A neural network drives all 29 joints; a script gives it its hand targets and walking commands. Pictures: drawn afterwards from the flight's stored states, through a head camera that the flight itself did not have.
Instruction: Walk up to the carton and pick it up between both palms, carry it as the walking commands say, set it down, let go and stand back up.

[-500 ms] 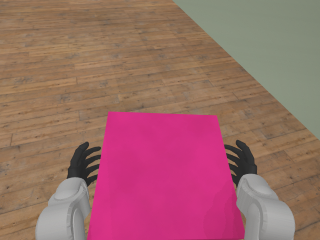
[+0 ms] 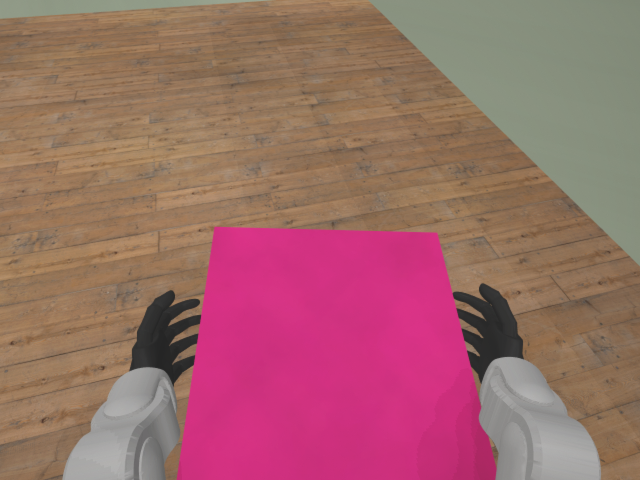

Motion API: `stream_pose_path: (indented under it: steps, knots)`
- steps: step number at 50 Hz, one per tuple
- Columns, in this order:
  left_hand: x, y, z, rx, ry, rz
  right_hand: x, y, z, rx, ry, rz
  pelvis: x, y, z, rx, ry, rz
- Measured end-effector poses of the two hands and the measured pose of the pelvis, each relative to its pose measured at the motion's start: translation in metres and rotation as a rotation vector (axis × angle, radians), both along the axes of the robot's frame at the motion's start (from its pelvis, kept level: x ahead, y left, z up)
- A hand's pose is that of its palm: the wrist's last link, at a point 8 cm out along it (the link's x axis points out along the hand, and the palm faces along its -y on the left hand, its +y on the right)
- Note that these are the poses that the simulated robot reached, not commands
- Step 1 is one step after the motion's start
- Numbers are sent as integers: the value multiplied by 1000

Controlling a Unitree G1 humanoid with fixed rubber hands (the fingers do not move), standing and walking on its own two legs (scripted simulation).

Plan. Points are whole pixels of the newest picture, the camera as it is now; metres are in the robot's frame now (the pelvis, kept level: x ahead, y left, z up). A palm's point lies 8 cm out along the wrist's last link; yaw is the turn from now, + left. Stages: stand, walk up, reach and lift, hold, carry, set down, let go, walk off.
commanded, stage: carry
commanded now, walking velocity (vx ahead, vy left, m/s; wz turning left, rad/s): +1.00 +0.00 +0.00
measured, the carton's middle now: (323, 371) +0.26 +0.00 +0.01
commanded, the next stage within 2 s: none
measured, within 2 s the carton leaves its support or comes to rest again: neither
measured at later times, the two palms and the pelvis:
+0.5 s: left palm (215, 104) +0.77 +0.22 +0.08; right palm (387, 91) +0.80 -0.13 +0.09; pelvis +0.55 +0.02 -0.01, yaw +3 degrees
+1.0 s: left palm out of the picture +1.35 +0.27 +0.11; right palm out of the picture +1.33 -0.07 +0.12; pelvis +1.10 +0.12 +0.03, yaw -3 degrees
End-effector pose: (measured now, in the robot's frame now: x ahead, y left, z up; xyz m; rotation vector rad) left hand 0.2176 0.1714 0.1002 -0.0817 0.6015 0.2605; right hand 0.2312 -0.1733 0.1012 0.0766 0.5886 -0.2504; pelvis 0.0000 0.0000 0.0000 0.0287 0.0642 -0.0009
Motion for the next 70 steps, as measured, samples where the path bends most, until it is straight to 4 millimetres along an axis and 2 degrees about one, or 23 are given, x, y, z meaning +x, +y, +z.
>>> stream_pose_path:
  steps: [2,4,9,13,17,23,27,31,35,38,42,45,48,51,54,57,64,67,70]
  knots:
    - [56,8,-3,-3,4,-29,44,8,-3,-4,10,-20,47,12,-3,18,-7,-13]
    - [106,12,-3,-18,35,-56,84,13,0,-11,40,-47,86,21,5,11,8,-28]
    - [214,16,9,-22,67,-112,176,18,17,-11,72,-100,184,36,27,-28,13,-52]
    - [297,24,13,-28,39,-111,260,26,25,-21,45,-94,268,41,27,-53,-3,-31]
    - [380,35,6,-31,7,-69,358,36,21,-29,12,-51,360,41,14,-76,-12,-10]
    - [511,42,-21,-55,6,31,521,44,-5,-42,9,41,512,26,-15,-84,-45,42]
    - [590,49,-22,-56,79,77,617,52,-6,-61,78,83,593,24,-1,-88,-21,67]
    - [671,53,-8,-50,98,85,701,56,5,-58,93,94,678,29,17,-60,-4,81]
    - [766,58,6,-22,64,55,786,60,12,-36,56,60,771,44,22,-25,15,68]
    - [844,67,7,-6,26,26,852,68,8,-13,18,24,846,62,12,2,16,36]
    - [954,85,-2,6,-3,-29,942,86,-4,4,-4,-30,951,91,-6,11,-13,-22]
    - [1029,93,-4,-19,52,-64,1005,94,0,-11,50,-61,1008,104,6,3,8,-31]
    - [1093,97,4,-21,82,-95,1060,99,12,-15,82,-88,1065,114,23,-26,14,-50]
    - [1153,101,11,-28,72,-108,1118,103,23,-24,71,-96,1124,120,31,-47,4,-50]
    - [1213,107,15,-35,44,-100,1181,109,31,-34,42,-85,1187,122,31,-62,-8,-33]
    - [1274,113,12,-37,17,-73,1251,115,30,-39,14,-57,1254,121,23,-74,-15,-16]
    - [1426,118,-19,-52,8,20,1431,120,-3,-43,2,27,1427,106,-15,-75,-49,37]
    - [1487,121,-24,-43,59,49,1505,124,-9,-50,50,54,1486,103,-10,-89,-31,52]
    - [1543,124,-18,-48,105,71,1567,128,-4,-56,93,77,1543,102,6,-78,-13,71]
